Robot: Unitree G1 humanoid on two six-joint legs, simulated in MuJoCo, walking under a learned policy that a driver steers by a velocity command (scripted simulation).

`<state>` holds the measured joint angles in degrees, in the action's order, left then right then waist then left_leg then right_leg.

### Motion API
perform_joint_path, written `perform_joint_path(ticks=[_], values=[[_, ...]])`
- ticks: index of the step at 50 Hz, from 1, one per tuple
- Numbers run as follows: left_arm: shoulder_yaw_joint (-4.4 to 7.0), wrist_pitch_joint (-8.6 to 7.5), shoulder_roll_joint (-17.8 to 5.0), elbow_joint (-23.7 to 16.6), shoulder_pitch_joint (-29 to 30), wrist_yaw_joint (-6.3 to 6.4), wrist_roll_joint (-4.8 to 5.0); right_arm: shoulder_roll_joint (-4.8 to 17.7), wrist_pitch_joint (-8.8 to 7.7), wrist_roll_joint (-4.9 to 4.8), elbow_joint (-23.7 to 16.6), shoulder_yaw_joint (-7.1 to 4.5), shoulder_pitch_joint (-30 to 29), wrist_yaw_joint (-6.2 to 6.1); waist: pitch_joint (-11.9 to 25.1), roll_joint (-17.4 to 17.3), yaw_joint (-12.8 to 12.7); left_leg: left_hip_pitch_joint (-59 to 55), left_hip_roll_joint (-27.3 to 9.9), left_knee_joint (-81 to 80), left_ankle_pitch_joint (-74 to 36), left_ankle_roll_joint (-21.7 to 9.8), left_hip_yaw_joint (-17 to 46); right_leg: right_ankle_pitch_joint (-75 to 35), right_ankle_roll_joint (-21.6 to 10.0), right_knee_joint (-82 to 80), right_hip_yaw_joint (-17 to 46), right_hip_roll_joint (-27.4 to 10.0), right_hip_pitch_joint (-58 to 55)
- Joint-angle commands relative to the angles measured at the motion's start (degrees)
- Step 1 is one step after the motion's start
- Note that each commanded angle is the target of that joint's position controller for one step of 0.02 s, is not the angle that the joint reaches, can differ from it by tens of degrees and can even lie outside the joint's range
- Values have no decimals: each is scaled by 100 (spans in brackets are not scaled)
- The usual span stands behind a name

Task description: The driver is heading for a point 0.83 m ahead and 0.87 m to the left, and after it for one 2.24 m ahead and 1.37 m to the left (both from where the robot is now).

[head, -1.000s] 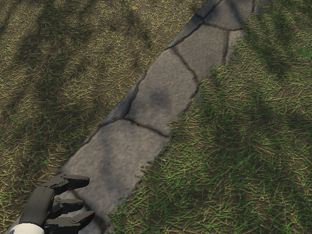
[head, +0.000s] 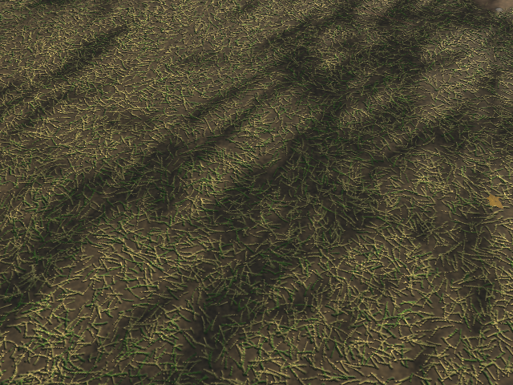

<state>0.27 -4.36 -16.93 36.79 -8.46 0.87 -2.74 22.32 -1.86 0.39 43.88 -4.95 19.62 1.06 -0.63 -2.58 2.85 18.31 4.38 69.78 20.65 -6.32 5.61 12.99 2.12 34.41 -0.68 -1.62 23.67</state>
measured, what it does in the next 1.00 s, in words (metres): goes down, turning left: left foot 0.15 m lower, then right foot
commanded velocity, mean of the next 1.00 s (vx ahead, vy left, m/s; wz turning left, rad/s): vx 1.00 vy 0.00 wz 0.99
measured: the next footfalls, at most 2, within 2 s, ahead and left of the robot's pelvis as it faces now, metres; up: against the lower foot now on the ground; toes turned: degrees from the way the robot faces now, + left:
left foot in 0.42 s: +0.48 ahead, +0.11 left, -0.15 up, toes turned +28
right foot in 0.72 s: +0.91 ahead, +0.10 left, -0.14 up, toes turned +46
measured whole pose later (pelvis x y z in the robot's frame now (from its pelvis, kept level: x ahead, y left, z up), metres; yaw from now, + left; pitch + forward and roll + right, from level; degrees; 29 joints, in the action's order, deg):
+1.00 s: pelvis +0.82 +0.24 -0.13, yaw +58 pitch +0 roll -3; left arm 3.4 -5.6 -14.9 53.1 -26.1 -0.3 -1.7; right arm 19.3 0.5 1.6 33.6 -2.8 0.7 4.5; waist -0.5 -2.7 -3.2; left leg 46.0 -3.1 65.8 5.3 -6.1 -1.3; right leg 18.8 3.4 17.7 -11.5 -2.0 -1.5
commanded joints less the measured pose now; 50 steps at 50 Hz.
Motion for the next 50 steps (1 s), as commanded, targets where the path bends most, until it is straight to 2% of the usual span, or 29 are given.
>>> perform_joint_path(ticks=[1,5,7,8,11,13,17,19,20,21,22,23,24,25,26,27,29,32,34,35,36,37,38,39,41,44,46,47,50], values=[[295,-51,-615,188,-1086,8,70,161,89,160,-777,36,-620,167,232,829,-558,2257,-839,-28,-464,158,96,470,-818,-1824,1805,-1520,-2217],[373,-185,-764,576,-1343,-76,246,-27,322,183,-1114,120,-1032,348,-89,838,-439,2500,-996,-576,-833,279,-208,-1539,-942,-2085,667,-1639,-2146],[394,-297,-868,788,-1579,-92,125,49,348,211,-1180,80,-1246,415,-134,818,-477,2729,-999,-465,-1830,175,-327,-2159,-940,-1850,60,-1640,-2443],[291,-390,-484,914,-1456,-84,185,100,262,187,-1244,38,-1487,411,-403,629,-269,2830,-1020,-1353,-2662,57,-59,-1520,-566,-1904,-272,-1295,-2325],[270,-539,-643,955,-1275,-19,160,-142,115,161,-1240,164,-1853,648,-471,519,-175,1063,-693,-2755,-5340,-126,-763,-314,-221,-1879,-1249,-926,-1057],[288,-510,-730,1015,-1539,17,64,-201,116,183,-1129,208,-2017,709,-742,292,-267,882,-603,-3197,-5504,-211,-1014,-357,-228,-1663,-1497,-1012,-1170],[247,-172,-889,1411,-2444,124,74,-221,121,462,-875,251,-2323,326,-800,308,-519,914,-54,-4084,-4279,-364,-1893,-3805,-184,65,-1797,-1125,-2812],[251,81,-942,1611,-2592,259,61,-91,120,513,-257,139,-753,151,-131,563,180,-731,-43,-4243,-3575,-563,-1681,-5211,-287,2517,-1648,-1309,-2642],[308,122,-999,1547,-2289,186,109,256,73,449,182,-51,404,22,282,257,720,-2127,-73,-4608,-3591,-791,-1322,-4605,-286,4442,-1460,-1132,-1858],[345,137,-636,1430,-1641,82,70,697,13,382,530,-210,944,-71,-101,-484,919,-3437,-626,-4756,-4183,-1207,-507,1087,-277,7025,-1374,-246,368],[262,23,-440,778,-1566,110,58,1567,46,194,681,-400,1389,-82,530,-1101,500,-5472,-1459,-2592,-7872,-1350,288,2724,-119,7721,-613,-129,2599],[182,-60,-614,484,-1350,80,63,1563,59,16,542,-425,1493,-91,1666,41,600,-6236,-1836,-2936,-7143,-2125,1540,2214,17,7352,52,-257,3327],[150,-157,-778,246,-946,52,139,1434,118,89,454,-427,1493,-185,1767,186,661,-6053,-2133,-4199,-3872,-2552,2843,2133,96,6875,318,-188,3843],[184,-184,-917,410,-609,28,27,933,150,149,444,-319,863,-158,797,974,393,-4689,-1899,-5210,-1740,-2049,2783,1897,-84,6091,271,-463,3653],[216,-178,-855,333,-740,-13,-53,824,5,112,311,-234,503,-184,475,339,-53,-3753,-2163,-5198,-1542,-2171,3307,1400,-77,5267,782,-574,3349],[262,-58,-912,370,-513,-18,-101,531,-115,47,333,-145,161,-239,-325,878,-427,-2007,-2041,-5394,-2271,-2015,3154,1453,192,4348,961,-823,2588],[234,81,-691,165,-118,-48,-109,555,-259,88,122,-98,-578,-234,-800,1104,-750,455,-1517,-5800,-1976,-1707,2539,1193,438,2464,903,-973,863],[193,28,-369,325,-586,-163,203,638,-358,43,24,-194,-943,-98,-147,238,-942,1679,-535,-5267,-1755,-1056,1478,-923,250,1096,353,-363,-1801],[283,30,-458,585,-1247,-129,201,710,-346,1,12,-244,-842,-17,222,529,-1203,1610,-158,-4110,-2145,-751,1231,-945,192,619,57,70,-2805],[409,38,-658,851,-2170,-60,150,730,-346,24,18,-241,-834,2,752,725,-1708,1537,113,-2765,-2781,-534,1041,-360,155,574,-26,210,-3654],[566,30,-1056,1062,-3290,41,55,438,-401,41,-108,-145,-1126,-1,1170,1136,-2350,1718,445,-833,-2812,-325,763,700,92,150,321,-171,-4283],[499,2,-1188,1111,-3397,97,-78,-668,-441,99,-443,145,-1224,-36,1000,2340,-1905,2485,802,1438,1106,-256,519,2479,-3,-1038,2754,-1713,-3965],[476,10,-1207,818,-2142,46,-36,-599,-402,-59,-776,201,-461,-8,909,2870,-699,3252,551,1854,650,-315,275,3760,-392,-2605,5868,-2403,-3422],[490,41,-905,509,-1078,15,-2,-394,-193,80,-482,222,-147,-6,305,1769,-359,3305,-147,2048,190,-295,105,5044,-775,-2397,5404,-2397,-2677],[475,68,-648,616,-755,-47,-13,-391,1,202,-513,221,-484,130,-397,841,-314,2987,-588,1592,-37,-109,-127,3318,-650,-2147,3302,-1882,-1516],[384,-101,-336,1068,-1104,-75,106,-444,160,165,-1003,245,-1248,321,-542,1002,-284,2953,-904,1060,-744,47,-70,1354,-451,-2437,1411,-1548,-1214],[373,-208,-238,1151,-1162,-142,129,-377,190,138,-1211,255,-1690,318,-526,673,-293,2749,-891,483,-1299,56,-250,-10,-349,-2622,289,-1302,-1225],[417,-263,-421,1111,-999,-137,109,-347,215,109,-1328,259,-1751,338,-436,893,-159,2655,-947,100,-1531,72,-260,-222,-429,-2767,67,-1390,-1285],[441,-297,-465,1171,-1127,-101,106,-182,240,112,-1402,241,-2242,421,-637,324,-289,2601,-912,-1201,-1987,-46,-824,-1032,-444,-3055,-895,-1168,-1942]])
Keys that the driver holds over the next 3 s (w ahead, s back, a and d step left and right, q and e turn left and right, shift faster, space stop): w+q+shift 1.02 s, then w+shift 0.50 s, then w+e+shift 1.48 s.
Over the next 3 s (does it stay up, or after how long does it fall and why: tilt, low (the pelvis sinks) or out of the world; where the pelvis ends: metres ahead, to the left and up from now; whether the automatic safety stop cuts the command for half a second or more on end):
stays up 1.88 1.70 -0.14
